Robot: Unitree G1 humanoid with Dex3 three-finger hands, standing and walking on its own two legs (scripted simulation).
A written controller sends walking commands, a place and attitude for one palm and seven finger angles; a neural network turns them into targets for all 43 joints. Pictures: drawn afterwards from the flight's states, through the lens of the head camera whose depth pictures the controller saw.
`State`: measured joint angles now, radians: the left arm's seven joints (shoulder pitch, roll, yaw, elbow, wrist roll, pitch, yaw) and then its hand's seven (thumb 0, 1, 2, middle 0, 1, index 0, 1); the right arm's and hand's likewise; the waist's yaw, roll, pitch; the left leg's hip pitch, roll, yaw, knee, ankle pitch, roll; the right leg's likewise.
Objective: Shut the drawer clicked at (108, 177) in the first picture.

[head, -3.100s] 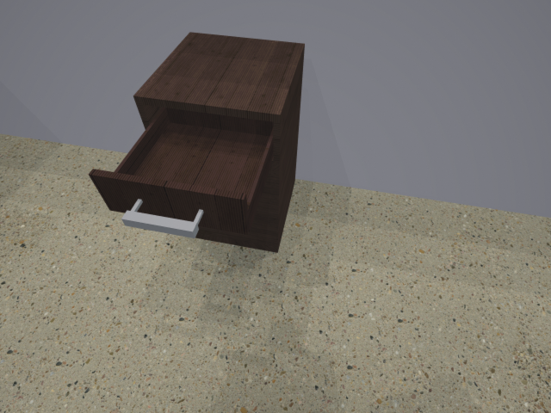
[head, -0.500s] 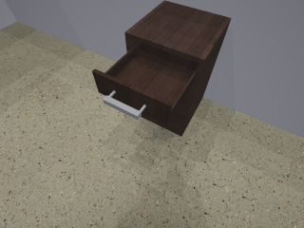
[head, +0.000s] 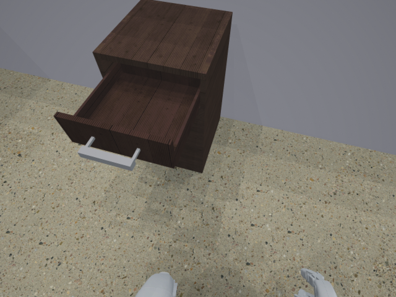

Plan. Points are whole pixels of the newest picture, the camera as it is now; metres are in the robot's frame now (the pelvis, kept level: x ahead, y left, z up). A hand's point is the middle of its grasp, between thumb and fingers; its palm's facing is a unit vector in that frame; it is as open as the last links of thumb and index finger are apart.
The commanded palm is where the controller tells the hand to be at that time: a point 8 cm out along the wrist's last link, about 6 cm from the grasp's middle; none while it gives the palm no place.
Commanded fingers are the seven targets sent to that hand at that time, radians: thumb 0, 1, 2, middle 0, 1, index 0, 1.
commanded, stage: turn to face it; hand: left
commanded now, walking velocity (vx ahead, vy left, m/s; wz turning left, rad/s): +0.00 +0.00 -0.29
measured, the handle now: (110, 151) +0.50 +0.33 -0.17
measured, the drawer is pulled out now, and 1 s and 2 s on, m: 0.30 0.30 0.30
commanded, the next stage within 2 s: take the last steps up to it in 0.20 s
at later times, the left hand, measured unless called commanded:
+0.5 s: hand (115, 272) +0.17 +0.22 -0.17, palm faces -0.16 -0.97 -0.20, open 7.4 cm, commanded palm none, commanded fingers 0.00 0.90 0.90 -0.20 -0.30 -0.20 -0.30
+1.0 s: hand (102, 279) +0.15 +0.25 -0.19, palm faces -0.04 -0.97 -0.23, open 7.4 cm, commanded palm none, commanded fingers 0.00 0.90 0.90 -0.20 -0.30 -0.20 -0.30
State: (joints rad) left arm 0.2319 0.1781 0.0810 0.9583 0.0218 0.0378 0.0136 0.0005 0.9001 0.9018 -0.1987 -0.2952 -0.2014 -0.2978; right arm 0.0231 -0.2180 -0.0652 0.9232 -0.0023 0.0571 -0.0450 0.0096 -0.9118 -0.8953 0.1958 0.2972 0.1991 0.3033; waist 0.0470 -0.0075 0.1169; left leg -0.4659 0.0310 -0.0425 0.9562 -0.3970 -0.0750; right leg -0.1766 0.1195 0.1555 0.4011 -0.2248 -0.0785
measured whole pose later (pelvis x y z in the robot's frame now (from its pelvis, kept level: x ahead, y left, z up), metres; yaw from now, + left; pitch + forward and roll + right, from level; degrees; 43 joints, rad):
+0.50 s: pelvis +0.03 +0.04 +0.00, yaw -8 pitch +1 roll -2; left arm 0.11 0.23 0.06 0.95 0.02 0.04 -0.01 0.00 0.91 0.90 -0.19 -0.29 -0.19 -0.30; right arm 0.32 -0.17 -0.01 1.00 -0.03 0.01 -0.03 0.01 -0.91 -0.89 0.20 0.30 0.20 0.30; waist -0.03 0.00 0.10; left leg -0.22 0.05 0.05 0.44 -0.25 0.01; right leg -0.29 -0.02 -0.01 0.67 -0.41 0.02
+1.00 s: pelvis +0.12 +0.06 -0.01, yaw -6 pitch +0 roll +1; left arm 0.23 0.21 0.05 1.07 0.00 0.04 0.02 0.00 0.91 0.90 -0.19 -0.29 -0.20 -0.30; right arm 0.21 -0.15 -0.01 1.01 -0.03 -0.01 -0.04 0.01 -0.92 -0.89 0.20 0.30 0.20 0.30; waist 0.01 -0.04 0.10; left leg -0.29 0.00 0.07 0.51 -0.22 0.01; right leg -0.26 -0.05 -0.04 0.74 -0.51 0.01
